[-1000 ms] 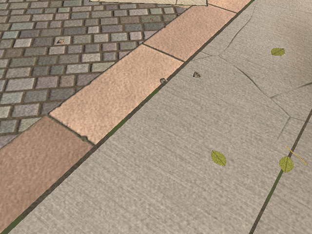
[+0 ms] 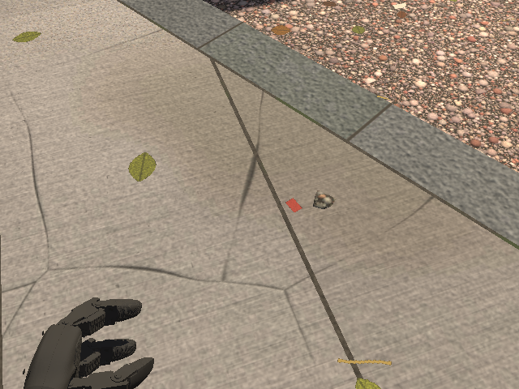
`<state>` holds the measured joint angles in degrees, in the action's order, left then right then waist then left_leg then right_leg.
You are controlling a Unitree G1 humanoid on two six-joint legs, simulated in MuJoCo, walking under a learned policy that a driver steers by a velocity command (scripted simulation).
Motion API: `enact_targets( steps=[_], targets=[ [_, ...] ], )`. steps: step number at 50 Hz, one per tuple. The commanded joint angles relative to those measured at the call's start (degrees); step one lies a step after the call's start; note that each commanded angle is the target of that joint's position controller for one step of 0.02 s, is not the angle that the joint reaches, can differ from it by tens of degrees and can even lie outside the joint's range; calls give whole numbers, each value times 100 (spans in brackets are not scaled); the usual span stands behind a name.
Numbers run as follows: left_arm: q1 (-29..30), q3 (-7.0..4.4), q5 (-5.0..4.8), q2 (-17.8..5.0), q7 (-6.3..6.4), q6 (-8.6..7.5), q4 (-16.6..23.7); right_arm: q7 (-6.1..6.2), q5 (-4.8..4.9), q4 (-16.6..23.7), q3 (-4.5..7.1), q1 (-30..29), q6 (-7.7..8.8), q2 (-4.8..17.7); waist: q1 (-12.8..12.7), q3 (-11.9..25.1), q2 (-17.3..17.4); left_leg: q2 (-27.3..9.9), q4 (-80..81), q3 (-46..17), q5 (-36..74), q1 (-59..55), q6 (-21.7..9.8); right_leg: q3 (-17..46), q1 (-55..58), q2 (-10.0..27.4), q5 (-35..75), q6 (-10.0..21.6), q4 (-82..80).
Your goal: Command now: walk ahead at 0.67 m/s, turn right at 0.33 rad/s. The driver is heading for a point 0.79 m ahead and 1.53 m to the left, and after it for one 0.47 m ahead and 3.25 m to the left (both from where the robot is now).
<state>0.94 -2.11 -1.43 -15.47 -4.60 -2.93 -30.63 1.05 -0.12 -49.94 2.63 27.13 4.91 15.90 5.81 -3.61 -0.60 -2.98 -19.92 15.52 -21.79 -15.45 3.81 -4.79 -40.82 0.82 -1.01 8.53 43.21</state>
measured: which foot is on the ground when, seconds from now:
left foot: down 0.00-0.02, up 0.04-0.50, down 0.52-0.96, up 0.98-1.00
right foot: up 0.00-0.00, down 0.02-0.54, up 0.56-0.96, down 0.98-1.00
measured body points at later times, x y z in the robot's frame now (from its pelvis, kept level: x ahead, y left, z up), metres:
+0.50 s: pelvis +0.24 +0.03 +0.03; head +0.27 +0.05 +0.48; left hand +0.33 +0.33 -0.08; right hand +0.44 -0.20 -0.07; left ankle +0.31 +0.15 -0.68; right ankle +0.20 -0.07 -0.70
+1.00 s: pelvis +0.33 +0.03 +0.03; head +0.37 +0.05 +0.48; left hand +0.26 +0.35 -0.06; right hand +0.68 -0.05 -0.03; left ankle +0.31 +0.15 -0.69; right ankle +0.45 -0.03 -0.70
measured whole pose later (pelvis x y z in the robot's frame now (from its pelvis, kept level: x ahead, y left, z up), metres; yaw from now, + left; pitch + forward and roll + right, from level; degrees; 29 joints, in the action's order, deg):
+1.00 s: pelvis +0.33 +0.03 +0.03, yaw +44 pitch +3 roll -1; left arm -5.3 -5.1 0.3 -17.3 0.2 -1.2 -43.7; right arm 1.8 1.3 -29.7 6.3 7.6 -3.7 20.2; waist 0.3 -2.0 2.3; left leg 9.8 -37.0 -17.2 -17.7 24.5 -0.8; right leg 6.3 -20.3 -3.8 -9.0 -0.4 28.4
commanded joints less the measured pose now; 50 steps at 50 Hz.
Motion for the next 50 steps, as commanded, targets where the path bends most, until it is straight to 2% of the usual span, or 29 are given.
enact_targets(
  steps=[1, 2, 3, 4, 5, 6, 7, 9, 11, 15, 18, 21, 23, 25, 26, 27, 28, 29, 30, 31, 32, 33, 35, 39, 45, 47, 48, 49, 50],
  targets=[
    [-2373, -525, 99, -1001, 173, -78, -193, 68, 166, 464, 236, -597, 74, 1478, -2056, 792, 683, -956, -3109, -553, 7527, 2598, -655, 463, 4558, -275, 1378, 518, -1619],
    [-2424, -506, 339, -1634, 310, -72, -338, -19, -181, 665, -22, 159, 119, 369, -1064, 1770, -1514, 182, -6097, -815, -1554, 4619, -405, 2399, 6941, 1578, 4885, 948, -230],
    [-2725, -429, 504, -1304, 296, -123, -165, -97, 234, 355, -56, 670, 256, 725, -1415, 3926, -840, 645, -7155, -2963, -1889, 4868, -498, 4306, 7512, 2558, 4042, 1804, -709],
    [-2638, -400, 435, -1126, 248, -162, -329, -69, 433, 554, 94, -434, 224, 1120, -1613, 3408, -52, 379, -6868, -2869, -1228, 4822, -455, 3624, 6573, 2201, 3782, 1460, -1352],
    [-2135, -376, 248, -1093, 223, -236, -485, -18, 455, 807, 51, -782, 189, 876, -1159, 2067, 120, 101, -6193, -2562, -794, 5132, -396, 2956, 5430, 2029, 3186, 1169, -1628],
    [-1639, -287, 200, -803, 237, -292, -507, 46, 320, 679, 35, -896, 108, 730, -876, 1358, 434, -152, -5877, -2359, -492, 5087, -287, 2500, 4393, 1845, 2973, 944, -1871],
    [-1350, -226, 261, -579, 226, -345, -511, 48, 259, 571, 95, -637, -42, 741, -586, 1032, 290, -298, -5750, -2309, -317, 4634, -245, 2001, 3549, 1723, 3091, 832, -2113],
    [-1074, -212, 302, -443, 198, -412, -581, 36, 228, 470, 147, -237, -287, 564, -280, 962, 14, -443, -5402, -2239, -54, 4083, -142, 1315, 2759, 1608, 2909, 720, -2584],
    [-780, -231, 305, -484, 289, -424, -682, 56, 218, 598, 169, -447, -436, 443, -185, 700, -210, -469, -5097, -2059, 215, 4241, -26, 666, 2307, 1505, 2788, 685, -2894],
    [-556, -266, 309, -574, 576, -255, -770, -20, 121, 856, 169, -928, -494, 368, -252, 635, -308, -548, -3899, -1771, 1614, 4564, 40, -332, 2573, 1225, 2143, 468, -2905],
    [-606, -298, 240, -699, 679, -78, -831, -182, 84, 1055, 154, -1392, -515, 333, -505, 629, -278, -456, -2933, -1492, 2210, 4556, -68, -627, 3034, 1300, 1832, 403, -2692],
    [-700, -373, 130, -877, 660, 91, -885, -344, 99, 1327, 225, -1708, -603, 504, -651, 559, -356, -379, -2465, -1253, 1684, 4722, -252, -624, 3591, 1618, 1703, 310, -2335],
    [-639, -408, 29, -926, 648, 170, -873, -416, 109, 1481, 283, -1736, -653, 593, -614, 509, -440, -282, -2264, -1086, 1115, 4714, -431, -597, 3819, 1806, 1917, 160, -1976],
    [-484, -431, -80, -911, 646, 218, -856, -407, 116, 1483, 375, -1324, -652, 671, -353, 640, -395, 51, -1678, -820, 1023, 4101, -719, -793, 3836, 1730, 2610, -155, -1087],
    [-585, -425, -108, -833, 626, 237, -904, -325, 85, 1351, 496, -723, -610, 883, -71, 859, -27, 289, -1096, -921, 1856, 3198, -988, -943, 3492, 1422, 2548, -440, -37],
    [-676, -407, 37, -761, 598, 197, -739, -169, 45, 1417, 736, -446, -572, 1695, -61, 896, 1344, -520, -780, -2579, 5333, 2263, -1517, -1022, 2179, 712, 332, -941, 1672],
    [-726, -311, 245, -459, 548, 158, -426, -150, -149, 1599, 750, -648, -533, 2022, -503, 1645, 2259, -1580, -467, -5112, 5511, 920, -2852, -224, 167, -551, -3820, -1304, 3469],
    [-536, -328, 239, -748, 485, 105, -528, -258, -145, 1782, 657, -739, -416, 1692, -177, 2276, 1114, -1689, -120, -5310, 4359, 807, -2771, 1098, 54, -400, -3754, -1142, 3759],
    [-244, -332, 106, -721, 472, 86, -461, -267, -50, 1808, 604, -964, -348, 1492, -266, 1886, 681, -1510, -43, -4806, 3582, 1144, -2486, 1183, -68, -275, -3306, -989, 3605],
    [-207, -329, 146, -650, 518, 98, -536, -235, 127, 1814, 558, -1243, -362, 1276, -478, 1349, 131, -1193, 8, -4331, 2955, 1696, -2122, 1178, -87, -113, -2921, -953, 3067],
    [-153, -360, 220, -725, 582, 131, -542, -154, 203, 1900, 508, -1550, -418, 1093, -603, 1121, 184, -1007, 53, -4055, 2615, 2155, -1916, 1188, 50, -18, -2570, -944, 2529],
    [-102, -369, 231, -706, 586, 160, -551, -79, 185, 1989, 472, -1667, -465, 972, -674, 1049, 325, -734, 67, -3826, 2692, 2503, -1761, 1153, 408, -44, -2384, -954, 2181],
    [-205, -323, 184, -520, 579, 178, -656, 18, 80, 2092, 538, -1731, -546, 1100, -720, 1197, 459, -529, 31, -3762, 2759, 2553, -1680, 1098, 662, -278, -2096, -1088, 1463],
    [-133, -271, 120, -414, 584, 194, -763, 160, 113, 2165, 616, -1630, -646, 1232, -592, 1336, 670, -402, -82, -4006, 2115, 2583, -1544, 1237, 935, -483, -1736, -1244, 440],
    [-190, -362, 89, -625, 490, 99, -829, 120, 99, 2344, 611, -1810, -773, 1221, -458, 1131, 1183, -205, -195, -4648, 1300, 2884, -1341, 1302, 1604, -582, -1605, -1116, -688],
    [-516, -430, 81, -730, 452, 42, -925, 102, 141, 2417, 594, -1996, -801, 1198, -618, 1100, 1226, -44, -411, -4783, 1272, 3074, -1205, 1248, 2237, -511, -1264, -1001, -1582],
    [-758, -491, 99, -844, 457, 34, -1008, 91, 170, 2453, 555, -2059, -812, 1107, -717, 1115, 1085, 178, -682, -4659, 932, 3370, -1037, 1264, 2818, -247, -790, -900, -2202],
    [-826, -574, 175, -1192, 490, 76, -967, 65, 144, 2432, 450, -1714, -828, 770, -539, 1324, 186, 653, -1665, -4077, -702, 3998, -786, 2187, 3596, 899, -879, -484, -2479],
    [-640, -584, 356, -1451, 522, 152, -914, 36, 167, 2560, 431, -1600, -785, 714, -267, 1040, -1424, 1378, -3105, -2795, -1423, 5035, -501, 3551, 3495, 1849, -537, 294, -2883]
  ],
)
Keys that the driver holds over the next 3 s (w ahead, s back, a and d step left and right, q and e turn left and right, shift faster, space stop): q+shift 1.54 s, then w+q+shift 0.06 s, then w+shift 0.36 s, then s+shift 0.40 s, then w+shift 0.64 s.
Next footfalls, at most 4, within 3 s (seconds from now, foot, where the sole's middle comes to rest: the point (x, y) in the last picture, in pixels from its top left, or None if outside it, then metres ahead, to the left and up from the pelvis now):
0.02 right None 0.24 -0.07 -0.73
0.52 left None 0.35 0.16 -0.73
0.98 right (260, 375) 0.48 0.00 -0.73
1.44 left None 0.23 0.13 -0.73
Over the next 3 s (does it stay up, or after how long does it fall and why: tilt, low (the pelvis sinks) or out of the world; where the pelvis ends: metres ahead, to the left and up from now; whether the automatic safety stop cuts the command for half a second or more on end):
stays up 0.40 0.58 0.03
